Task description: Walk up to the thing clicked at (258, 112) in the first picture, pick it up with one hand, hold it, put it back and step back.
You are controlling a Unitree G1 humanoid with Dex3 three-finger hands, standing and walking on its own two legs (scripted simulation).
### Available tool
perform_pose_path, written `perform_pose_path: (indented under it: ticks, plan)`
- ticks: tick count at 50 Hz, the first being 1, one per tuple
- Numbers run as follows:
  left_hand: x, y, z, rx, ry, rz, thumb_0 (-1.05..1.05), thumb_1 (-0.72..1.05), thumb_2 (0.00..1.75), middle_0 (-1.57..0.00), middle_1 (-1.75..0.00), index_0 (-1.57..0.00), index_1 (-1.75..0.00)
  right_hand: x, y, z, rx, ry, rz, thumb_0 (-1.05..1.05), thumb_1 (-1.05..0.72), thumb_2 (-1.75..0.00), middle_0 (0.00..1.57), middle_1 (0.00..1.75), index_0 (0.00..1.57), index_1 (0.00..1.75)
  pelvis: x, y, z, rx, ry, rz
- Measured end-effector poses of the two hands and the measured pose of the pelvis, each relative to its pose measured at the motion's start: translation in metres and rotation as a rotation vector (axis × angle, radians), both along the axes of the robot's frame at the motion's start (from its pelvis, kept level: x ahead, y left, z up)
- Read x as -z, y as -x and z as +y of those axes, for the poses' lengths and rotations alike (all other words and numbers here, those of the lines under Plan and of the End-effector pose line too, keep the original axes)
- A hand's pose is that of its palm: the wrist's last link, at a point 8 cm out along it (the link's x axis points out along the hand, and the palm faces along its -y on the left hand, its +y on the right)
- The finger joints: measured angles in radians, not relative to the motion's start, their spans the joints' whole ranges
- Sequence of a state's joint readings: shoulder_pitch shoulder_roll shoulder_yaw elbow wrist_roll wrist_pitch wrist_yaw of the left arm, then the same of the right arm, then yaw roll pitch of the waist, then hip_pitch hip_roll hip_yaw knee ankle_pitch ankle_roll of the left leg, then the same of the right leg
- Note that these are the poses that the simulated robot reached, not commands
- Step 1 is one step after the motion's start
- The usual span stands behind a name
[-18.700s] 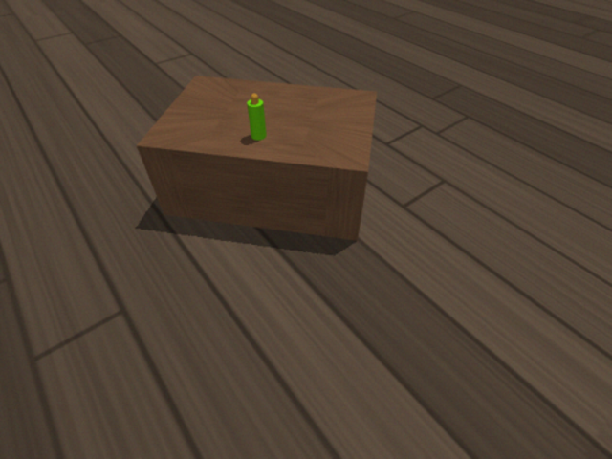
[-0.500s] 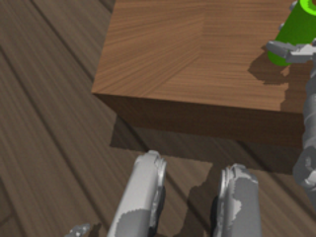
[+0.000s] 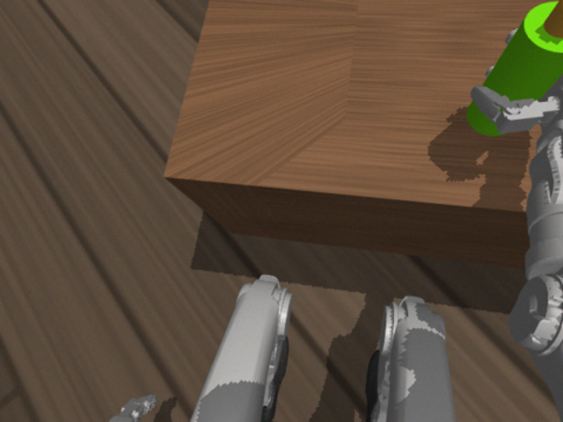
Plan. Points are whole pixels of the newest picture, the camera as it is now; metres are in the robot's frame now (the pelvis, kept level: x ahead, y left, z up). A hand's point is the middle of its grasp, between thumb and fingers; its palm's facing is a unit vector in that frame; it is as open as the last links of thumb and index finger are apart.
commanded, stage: settle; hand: right
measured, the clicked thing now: (528, 68) +0.56 -0.20 +0.04
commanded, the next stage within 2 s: lift in 0.66 s
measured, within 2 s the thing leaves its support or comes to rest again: neither
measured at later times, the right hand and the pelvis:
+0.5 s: hand (547, 36) +0.57 -0.20 +0.08, palm faces +0.13 +0.99 -0.03, open 9.1 cm; pelvis +0.01 +0.00 +0.05, yaw +0 degrees
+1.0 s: hand out of the picture +0.55 -0.20 +0.10, palm faces +0.13 +0.99 -0.03, open 9.1 cm; pelvis +0.02 +0.00 +0.08, yaw +0 degrees
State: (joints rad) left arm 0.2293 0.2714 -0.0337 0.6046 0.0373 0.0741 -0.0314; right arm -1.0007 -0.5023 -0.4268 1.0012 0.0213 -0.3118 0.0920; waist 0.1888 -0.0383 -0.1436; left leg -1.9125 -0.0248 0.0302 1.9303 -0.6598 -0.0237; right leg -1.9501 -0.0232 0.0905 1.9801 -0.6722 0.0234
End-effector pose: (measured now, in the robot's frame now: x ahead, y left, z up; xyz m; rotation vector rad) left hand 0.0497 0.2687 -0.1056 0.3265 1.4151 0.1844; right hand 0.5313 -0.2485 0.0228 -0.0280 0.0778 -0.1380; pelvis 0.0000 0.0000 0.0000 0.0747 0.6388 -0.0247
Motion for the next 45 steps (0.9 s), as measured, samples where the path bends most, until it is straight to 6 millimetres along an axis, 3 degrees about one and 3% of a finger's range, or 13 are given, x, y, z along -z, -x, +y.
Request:
perform_pose_path:
  ticks: [6, 9, 21, 35, 45]
  plan:
    - [-0.023, -0.003, 0.004, -0.005, -0.024, -0.019, 0.01, 0.91, 0.90, -0.20, -0.30, -0.19, -0.29, -0.035, -0.007, 0.000, 0.001, 0.004, -0.030, -0.01, 0.34, -1.09, 0.76, 1.13, 0.79, 1.16, -0.020, -0.003, 0.001, 0.002, 0.002, -0.004]
    - [-0.034, -0.003, 0.007, -0.006, -0.038, -0.025, 0.01, 0.91, 0.90, -0.20, -0.30, -0.19, -0.29, -0.043, -0.012, 0.000, -0.005, -0.004, -0.024, -0.01, 0.34, -1.09, 0.76, 1.13, 0.80, 1.16, -0.027, -0.005, 0.000, 0.003, -0.001, -0.005]
    - [-0.055, -0.002, 0.004, -0.006, -0.024, 0.000, 0.01, 0.91, 0.89, -0.20, -0.30, -0.19, -0.29, -0.049, -0.011, -0.004, -0.010, -0.007, -0.006, -0.01, 0.34, -1.10, 0.77, 1.13, 0.80, 1.16, -0.047, -0.012, 0.000, 0.002, 0.000, -0.005]
    - [-0.073, -0.014, -0.003, -0.005, -0.007, -0.039, 0.01, 0.91, 0.90, -0.19, -0.30, -0.19, -0.29, -0.075, -0.015, -0.001, -0.010, -0.012, -0.016, -0.01, 0.34, -1.10, 0.76, 1.14, 0.79, 1.17, -0.068, -0.017, -0.001, 0.002, -0.001, -0.020]
    - [-0.078, -0.014, -0.005, -0.007, 0.002, -0.040, 0.01, 0.92, 0.90, -0.19, -0.30, -0.19, -0.29, -0.076, -0.004, -0.003, -0.006, -0.009, -0.012, -0.01, 0.34, -1.10, 0.76, 1.14, 0.79, 1.17, -0.074, -0.017, -0.001, 0.002, 0.001, -0.026]
